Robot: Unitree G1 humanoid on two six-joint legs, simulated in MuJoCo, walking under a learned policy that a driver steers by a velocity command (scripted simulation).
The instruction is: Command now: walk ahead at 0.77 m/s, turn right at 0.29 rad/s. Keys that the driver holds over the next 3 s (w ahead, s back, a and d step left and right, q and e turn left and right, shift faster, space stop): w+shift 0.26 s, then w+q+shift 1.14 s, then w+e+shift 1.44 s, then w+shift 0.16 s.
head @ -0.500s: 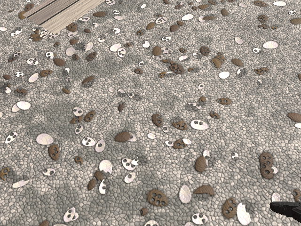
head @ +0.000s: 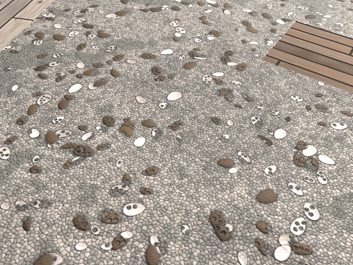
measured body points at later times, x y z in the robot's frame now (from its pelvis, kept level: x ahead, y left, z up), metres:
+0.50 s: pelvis +0.30 -0.07 -0.03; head +0.34 -0.08 +0.42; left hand +0.23 +0.19 -0.15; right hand +0.53 -0.29 -0.12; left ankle +0.51 +0.03 -0.70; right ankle +0.08 -0.15 -0.75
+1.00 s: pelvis +0.78 -0.01 -0.04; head +0.81 +0.01 +0.41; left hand +0.93 +0.30 -0.08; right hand +0.89 -0.30 -0.15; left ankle +0.53 -0.02 -0.73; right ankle +0.99 -0.07 -0.75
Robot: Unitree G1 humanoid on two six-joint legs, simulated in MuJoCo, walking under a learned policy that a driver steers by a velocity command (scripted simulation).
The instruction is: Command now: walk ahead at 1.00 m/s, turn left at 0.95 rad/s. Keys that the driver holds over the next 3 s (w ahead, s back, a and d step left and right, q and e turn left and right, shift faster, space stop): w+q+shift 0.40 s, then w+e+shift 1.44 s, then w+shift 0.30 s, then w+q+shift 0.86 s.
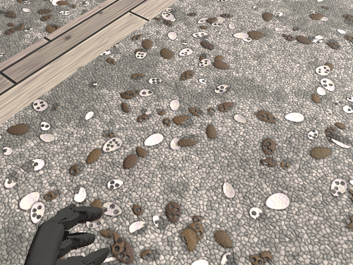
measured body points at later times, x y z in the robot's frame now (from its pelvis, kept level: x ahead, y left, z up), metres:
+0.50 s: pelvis +0.44 +0.04 -0.02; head +0.47 +0.06 +0.43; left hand +0.30 +0.26 -0.15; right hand +0.75 -0.08 -0.10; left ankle +0.52 +0.09 -0.71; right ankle +0.25 -0.17 -0.58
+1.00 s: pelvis +0.90 +0.17 +0.00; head +0.91 +0.19 +0.45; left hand +0.89 +0.46 -0.13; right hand +1.06 -0.06 -0.11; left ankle +0.70 +0.25 -0.56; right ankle +0.96 +0.16 -0.71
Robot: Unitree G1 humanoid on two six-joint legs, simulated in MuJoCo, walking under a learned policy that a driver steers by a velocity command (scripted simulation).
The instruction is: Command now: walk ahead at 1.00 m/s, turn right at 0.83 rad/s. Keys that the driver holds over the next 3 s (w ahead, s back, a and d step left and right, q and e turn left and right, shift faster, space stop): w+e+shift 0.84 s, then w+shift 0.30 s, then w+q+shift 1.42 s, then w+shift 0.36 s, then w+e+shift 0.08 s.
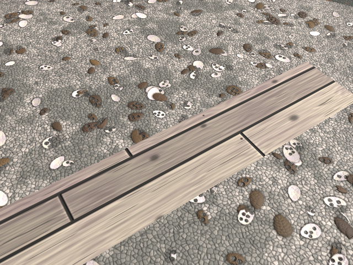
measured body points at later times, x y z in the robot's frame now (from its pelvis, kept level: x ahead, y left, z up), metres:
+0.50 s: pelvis +0.46 +0.02 +0.03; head +0.49 +0.02 +0.47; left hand +0.74 +0.23 -0.07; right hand +0.39 -0.27 -0.08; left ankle +0.49 +0.16 -0.71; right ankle +0.39 -0.05 -0.60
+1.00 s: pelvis +0.84 -0.24 +0.02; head +0.87 -0.25 +0.47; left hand +1.07 -0.06 -0.11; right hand +0.78 -0.54 -0.05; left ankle +1.08 -0.22 -0.64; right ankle +0.77 -0.19 -0.71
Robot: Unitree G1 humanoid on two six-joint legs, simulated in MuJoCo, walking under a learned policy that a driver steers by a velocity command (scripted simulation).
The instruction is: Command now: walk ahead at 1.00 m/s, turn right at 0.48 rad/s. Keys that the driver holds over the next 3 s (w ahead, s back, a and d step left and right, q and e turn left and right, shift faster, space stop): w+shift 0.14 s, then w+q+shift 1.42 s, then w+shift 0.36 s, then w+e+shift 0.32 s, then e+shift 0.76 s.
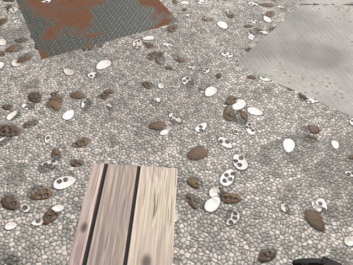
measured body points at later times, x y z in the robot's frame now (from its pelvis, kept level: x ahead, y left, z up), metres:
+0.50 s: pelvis +0.48 +0.07 +0.01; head +0.50 +0.07 +0.46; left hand +0.74 +0.28 -0.03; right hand +0.41 -0.21 -0.12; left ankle +0.35 +0.17 -0.73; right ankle +0.67 -0.07 -0.69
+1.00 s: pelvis +0.93 +0.17 -0.03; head +0.95 +0.19 +0.42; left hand +0.72 +0.37 -0.16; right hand +1.28 +0.12 -0.07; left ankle +1.04 +0.28 -0.73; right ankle +0.74 -0.06 -0.70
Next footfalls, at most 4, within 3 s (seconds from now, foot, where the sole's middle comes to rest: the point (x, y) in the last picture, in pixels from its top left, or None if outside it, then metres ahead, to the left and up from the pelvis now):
0.18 left None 0.39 0.17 -0.77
0.58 right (198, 195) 0.76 -0.05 -0.77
1.02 left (124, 134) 1.07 0.30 -0.77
1.40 right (110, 75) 1.49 0.43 -0.77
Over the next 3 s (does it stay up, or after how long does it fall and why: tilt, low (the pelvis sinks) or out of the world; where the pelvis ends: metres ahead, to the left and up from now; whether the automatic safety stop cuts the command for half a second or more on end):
stays up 1.70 1.42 0.00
